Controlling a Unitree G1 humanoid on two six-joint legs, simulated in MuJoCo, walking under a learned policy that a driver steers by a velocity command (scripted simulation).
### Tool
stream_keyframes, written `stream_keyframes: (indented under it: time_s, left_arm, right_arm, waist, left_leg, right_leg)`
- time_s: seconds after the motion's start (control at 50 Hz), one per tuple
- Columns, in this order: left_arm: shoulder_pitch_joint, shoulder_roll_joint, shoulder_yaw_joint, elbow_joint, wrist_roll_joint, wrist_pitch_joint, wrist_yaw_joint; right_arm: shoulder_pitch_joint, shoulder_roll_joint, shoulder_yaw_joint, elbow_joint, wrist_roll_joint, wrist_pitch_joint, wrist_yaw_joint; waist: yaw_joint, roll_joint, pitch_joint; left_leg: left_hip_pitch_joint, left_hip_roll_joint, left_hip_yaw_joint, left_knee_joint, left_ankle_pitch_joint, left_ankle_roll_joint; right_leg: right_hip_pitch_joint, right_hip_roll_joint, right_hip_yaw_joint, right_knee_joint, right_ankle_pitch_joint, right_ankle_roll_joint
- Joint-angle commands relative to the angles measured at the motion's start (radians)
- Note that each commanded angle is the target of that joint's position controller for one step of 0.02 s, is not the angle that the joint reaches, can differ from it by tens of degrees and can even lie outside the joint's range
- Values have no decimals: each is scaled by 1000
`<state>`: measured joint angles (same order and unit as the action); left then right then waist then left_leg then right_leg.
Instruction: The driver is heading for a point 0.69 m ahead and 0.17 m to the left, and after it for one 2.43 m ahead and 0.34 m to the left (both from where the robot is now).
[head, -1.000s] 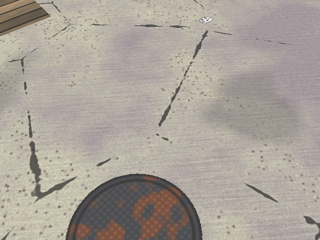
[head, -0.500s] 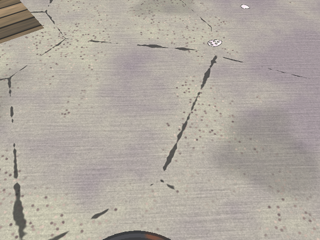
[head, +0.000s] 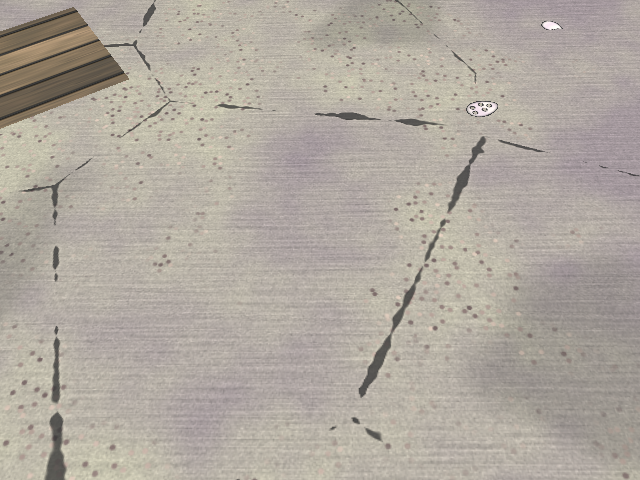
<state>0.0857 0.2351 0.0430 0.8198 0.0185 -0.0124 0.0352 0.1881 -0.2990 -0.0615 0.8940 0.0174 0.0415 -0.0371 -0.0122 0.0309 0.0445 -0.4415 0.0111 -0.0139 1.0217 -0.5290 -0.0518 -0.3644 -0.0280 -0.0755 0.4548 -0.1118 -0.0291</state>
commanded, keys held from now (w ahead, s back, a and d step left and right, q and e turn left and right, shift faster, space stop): q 0.32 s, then w+q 0.14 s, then w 0.54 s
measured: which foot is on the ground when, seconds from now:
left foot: up 0.00-0.16, down 0.18-0.68, up 0.70-1.00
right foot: down 0.00-0.18, up 0.20-0.66, down 0.68-1.00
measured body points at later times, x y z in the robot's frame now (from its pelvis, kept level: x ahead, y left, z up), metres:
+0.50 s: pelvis +0.02 +0.05 +0.02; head +0.04 +0.08 +0.46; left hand +0.10 +0.36 -0.10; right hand +0.18 -0.22 -0.09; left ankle +0.00 +0.13 -0.74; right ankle +0.10 -0.11 -0.69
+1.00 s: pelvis +0.20 +0.07 +0.01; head +0.23 +0.07 +0.46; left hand +0.06 +0.31 -0.12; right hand +0.47 -0.09 -0.09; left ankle +0.30 +0.27 -0.69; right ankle +0.13 -0.08 -0.74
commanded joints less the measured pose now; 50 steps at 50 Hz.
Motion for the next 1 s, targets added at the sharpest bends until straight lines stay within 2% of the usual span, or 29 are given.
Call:
stream_keyframes:
  time_s: [0.02,0.06,0.1,0.14,0.16,0.18,0.2,0.22,0.24,0.26,0.28,0.3,0.32,0.34,0.36,0.4,0.48,0.56,0.6,0.64,0.66,0.68,0.7,0.72,0.74,0.76,0.82,0.92,1.0]
  left_arm:
    - [-56,164,45,-42,3,0,18]
    - [-64,171,50,-31,-2,4,23]
    - [-55,189,55,-18,-9,12,26]
    - [-71,203,59,-12,-26,22,25]
    - [-70,198,60,-5,-37,28,23]
    - [-36,167,56,14,-43,34,19]
    - [-1,108,45,10,-18,41,10]
    - [-122,121,50,-52,-8,35,19]
    - [-150,148,59,-59,-13,34,23]
    - [-114,165,69,-42,-21,33,25]
    - [-79,171,77,-12,-15,32,31]
    - [-67,176,81,-1,-9,30,35]
    - [-67,168,82,0,-9,25,32]
    - [-54,157,81,2,-14,18,25]
    - [-61,148,79,1,-21,10,18]
    - [-114,145,76,-14,-30,-8,5]
    - [-150,136,67,-17,-32,-47,-23]
    - [-134,133,53,-4,-39,-77,-45]
    - [-113,143,51,4,-45,-91,-51]
    - [-38,148,52,35,-43,-102,-52]
    - [22,158,56,56,-41,-105,-49]
    - [129,188,64,85,-35,-108,-43]
    - [232,249,72,107,-22,-105,-36]
    - [290,321,93,136,-16,-103,-48]
    - [242,239,72,116,-29,-109,-52]
    - [204,189,57,100,-32,-110,-51]
    - [168,156,38,82,-23,-100,-47]
    - [229,187,38,106,-30,-87,-32]
    - [305,206,39,130,-42,-79,-30]
  right_arm:
    - [85,-63,-28,-45,-3,18,-10]
    - [58,-52,-25,-65,-4,16,0]
    - [52,-66,-29,-79,-4,14,14]
    - [92,-77,-38,-75,-6,16,28]
    - [126,-84,-45,-63,-10,18,34]
    - [144,-105,-54,-61,-19,18,36]
    - [144,-206,-77,-86,-22,18,18]
    - [126,-278,-81,-119,-52,-1,22]
    - [91,-245,-74,-127,-66,-28,24]
    - [41,-219,-70,-133,-49,-47,19]
    - [-5,-188,-65,-146,-27,-52,13]
    - [-24,-161,-56,-153,-11,-53,9]
    - [-12,-142,-48,-153,-10,-52,4]
    - [24,-129,-46,-145,-7,-52,0]
    - [54,-123,-46,-138,-2,-53,-3]
    - [89,-136,-50,-129,2,-58,-9]
    - [93,-168,-60,-127,-2,-66,-13]
    - [104,-158,-55,-115,-3,-72,3]
    - [101,-155,-51,-113,-3,-72,11]
    - [80,-134,-41,-117,-2,-71,16]
    - [72,-108,-31,-121,-4,-71,18]
    - [47,-59,-16,-132,-8,-76,19]
    - [41,6,1,-150,-8,-86,22]
    - [21,-51,-13,-198,16,-103,18]
    - [16,-129,-30,-185,22,-115,19]
    - [20,-135,-34,-172,17,-122,27]
    - [-36,-90,-30,-186,-6,-130,38]
    - [-160,-5,0,-235,-7,-130,48]
    - [-243,-10,5,-267,6,-130,66]
  waist:
    - [-21,-187,-119]
    - [-9,-183,-139]
    - [-6,-180,-159]
    - [-35,-171,-158]
    - [-51,-153,-152]
    - [-52,-75,-114]
    - [-18,211,-63]
    - [-48,286,-30]
    - [-38,188,-35]
    - [-3,153,-33]
    - [15,102,-48]
    - [17,100,-57]
    - [18,99,-78]
    - [15,88,-114]
    - [3,89,-121]
    - [-25,117,-85]
    - [-46,121,-63]
    - [-62,121,-52]
    - [-50,116,-42]
    - [-2,96,-47]
    - [29,84,-60]
    - [76,30,-87]
    - [91,-165,-114]
    - [92,-307,-58]
    - [84,-199,20]
    - [69,-183,41]
    - [56,-146,34]
    - [86,-135,27]
    - [107,-132,46]
  left_leg:
    - [35,37,18,-23,72,-9]
    - [81,46,31,-131,126,4]
    - [117,46,46,-212,158,21]
    - [194,31,80,-348,236,55]
    - [249,9,94,-435,284,84]
    - [292,19,30,-547,335,127]
    - [341,244,-311,-704,508,226]
    - [245,370,-546,-782,530,385]
    - [228,333,-493,-793,455,379]
    - [233,277,-405,-778,418,314]
    - [253,237,-356,-756,392,260]
    - [265,220,-329,-743,439,240]
    - [272,205,-312,-732,506,240]
    - [311,191,-310,-741,426,244]
    - [351,183,-326,-764,284,247]
    - [398,191,-389,-818,88,256]
    - [396,185,-395,-826,102,267]
    - [310,180,-394,-815,91,275]
    - [274,180,-412,-803,74,272]
    - [213,145,-402,-756,58,247]
    - [166,113,-386,-707,58,228]
    - [64,64,-325,-566,61,192]
    - [-115,-57,-163,-263,21,126]
    - [-347,-92,-102,-78,-88,109]
    - [-429,-19,-145,36,-29,108]
    - [-448,11,-131,67,74,108]
    - [-392,84,-67,2,256,81]
    - [-239,61,22,-294,465,33]
    - [-134,32,36,-451,552,48]
  right_leg:
    - [59,-242,151,-214,32,-190]
    - [76,-252,115,-205,62,-192]
    - [115,-279,111,-189,68,-189]
    - [113,-282,84,-148,26,-155]
    - [89,-262,56,-102,-39,-117]
    - [27,-212,3,15,-150,-49]
    - [-172,-79,-113,311,-358,64]
    - [-301,48,22,495,-545,85]
    - [-305,28,110,610,-497,69]
    - [-306,13,136,630,-397,56]
    - [-303,2,144,630,-332,57]
    - [-299,2,145,632,-288,64]
    - [-274,12,144,649,-257,72]
    - [-272,13,143,625,-216,74]
    - [-288,10,143,570,-179,74]
    - [-320,11,150,430,-143,78]
    - [-237,20,146,205,-118,87]
    - [-90,22,105,95,-129,67]
    - [-18,25,91,43,-114,41]
    - [122,33,69,-46,-62,12]
    - [214,18,81,-64,-73,-2]
    - [349,-70,173,-83,-127,-34]
    - [497,-230,418,-175,-282,-105]
    - [518,-379,743,-272,-501,-239]
    - [487,-367,717,-278,-581,-248]
    - [475,-308,621,-281,-526,-208]
    - [395,-230,426,-313,-247,-160]
    - [297,-149,213,-333,88,-149]
    - [302,-186,189,-333,127,-146]
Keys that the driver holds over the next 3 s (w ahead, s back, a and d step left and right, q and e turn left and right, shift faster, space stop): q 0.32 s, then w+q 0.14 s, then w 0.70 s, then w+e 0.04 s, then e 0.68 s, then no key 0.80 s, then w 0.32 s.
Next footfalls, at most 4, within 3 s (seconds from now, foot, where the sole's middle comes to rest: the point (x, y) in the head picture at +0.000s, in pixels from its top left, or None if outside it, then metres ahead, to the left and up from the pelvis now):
0.18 left None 0.04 0.13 -0.77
0.68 right None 0.17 -0.07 -0.77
1.12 left None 0.39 0.29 -0.77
1.62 right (281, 407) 0.62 0.13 -0.77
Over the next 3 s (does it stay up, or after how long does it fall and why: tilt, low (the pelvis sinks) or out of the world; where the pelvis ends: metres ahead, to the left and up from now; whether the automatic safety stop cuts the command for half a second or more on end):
stays up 0.58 0.25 0.00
